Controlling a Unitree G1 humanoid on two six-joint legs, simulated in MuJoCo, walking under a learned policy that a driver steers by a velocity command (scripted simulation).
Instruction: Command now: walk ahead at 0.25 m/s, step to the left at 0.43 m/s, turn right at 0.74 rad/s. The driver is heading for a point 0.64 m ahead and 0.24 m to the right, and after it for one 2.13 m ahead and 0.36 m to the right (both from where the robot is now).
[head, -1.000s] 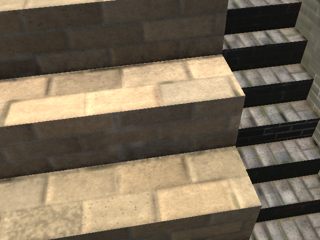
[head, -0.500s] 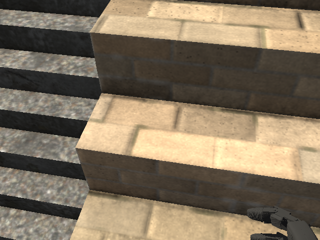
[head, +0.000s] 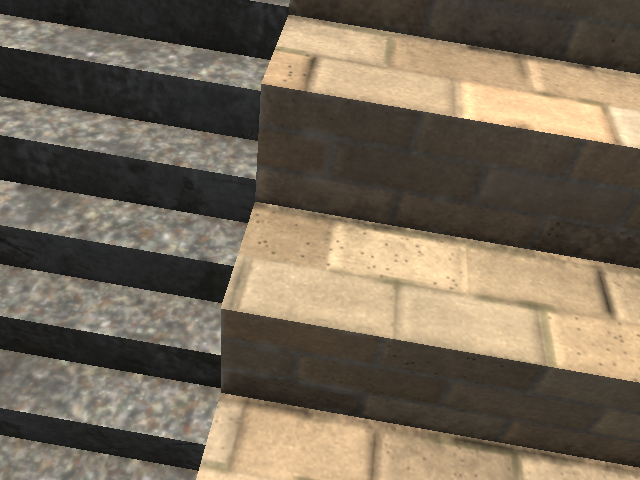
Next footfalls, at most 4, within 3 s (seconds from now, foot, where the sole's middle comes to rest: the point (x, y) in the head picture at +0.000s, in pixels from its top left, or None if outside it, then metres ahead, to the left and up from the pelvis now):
0.24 left None -0.08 0.24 -0.74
0.52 right None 0.12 0.07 -0.62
0.98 right None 0.14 0.08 -0.58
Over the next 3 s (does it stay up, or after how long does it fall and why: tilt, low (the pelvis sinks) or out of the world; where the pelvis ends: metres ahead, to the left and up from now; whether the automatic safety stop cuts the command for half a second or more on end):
falls after 1.06 s (tilt)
